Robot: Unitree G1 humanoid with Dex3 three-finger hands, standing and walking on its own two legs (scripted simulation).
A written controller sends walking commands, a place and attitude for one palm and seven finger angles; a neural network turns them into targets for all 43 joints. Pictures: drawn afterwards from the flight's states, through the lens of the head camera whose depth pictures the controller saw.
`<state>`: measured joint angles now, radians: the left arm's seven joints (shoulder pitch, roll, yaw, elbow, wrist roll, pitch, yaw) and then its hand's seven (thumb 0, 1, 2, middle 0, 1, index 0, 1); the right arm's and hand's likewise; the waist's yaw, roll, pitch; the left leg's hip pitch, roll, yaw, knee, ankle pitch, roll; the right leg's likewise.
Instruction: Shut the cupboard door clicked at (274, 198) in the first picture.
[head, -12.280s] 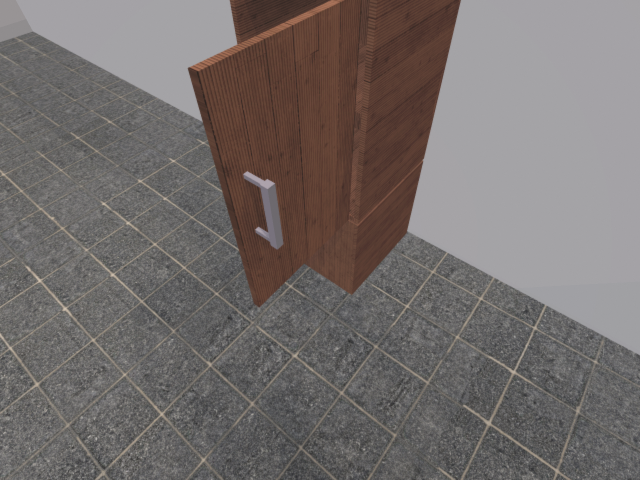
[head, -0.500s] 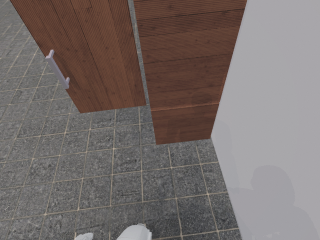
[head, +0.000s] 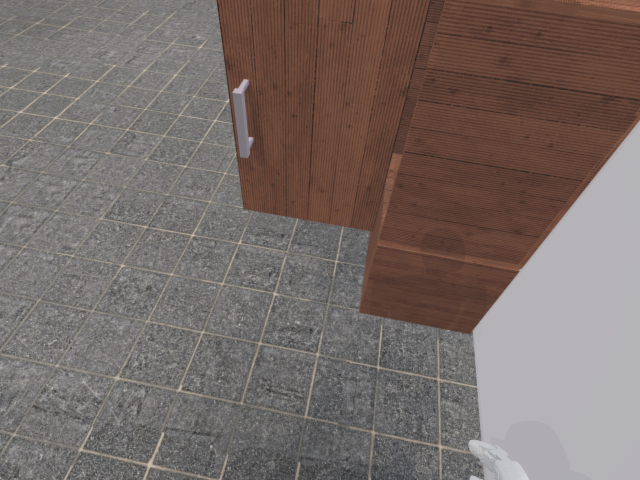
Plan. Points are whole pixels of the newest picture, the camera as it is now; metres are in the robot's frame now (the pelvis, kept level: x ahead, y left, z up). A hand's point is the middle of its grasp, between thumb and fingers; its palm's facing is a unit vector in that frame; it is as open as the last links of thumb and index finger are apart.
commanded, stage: take the last steps up to it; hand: left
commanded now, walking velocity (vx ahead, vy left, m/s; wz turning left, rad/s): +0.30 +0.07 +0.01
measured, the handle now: (244, 120) +0.78 +0.28 -0.02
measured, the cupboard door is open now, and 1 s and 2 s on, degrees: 91 91 91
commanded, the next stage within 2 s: come to a stop and stand still in 0.68 s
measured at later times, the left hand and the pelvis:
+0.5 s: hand (239, 358) +0.31 +0.17 -0.15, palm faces -0.09 -0.98 -0.20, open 7.4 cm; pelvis +0.15 +0.01 -0.01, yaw -2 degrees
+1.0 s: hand (200, 390) +0.26 +0.23 -0.18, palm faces +0.04 -0.98 -0.17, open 7.3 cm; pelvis +0.29 +0.05 +0.00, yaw -2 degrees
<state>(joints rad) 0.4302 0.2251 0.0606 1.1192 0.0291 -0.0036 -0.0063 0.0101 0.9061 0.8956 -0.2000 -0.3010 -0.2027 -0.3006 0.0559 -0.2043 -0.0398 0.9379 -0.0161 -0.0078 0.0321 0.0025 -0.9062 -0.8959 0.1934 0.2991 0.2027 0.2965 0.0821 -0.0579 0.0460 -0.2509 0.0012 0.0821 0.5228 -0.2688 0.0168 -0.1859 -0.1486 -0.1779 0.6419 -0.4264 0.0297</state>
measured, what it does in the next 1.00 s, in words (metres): walks ahead: right foot, then left foot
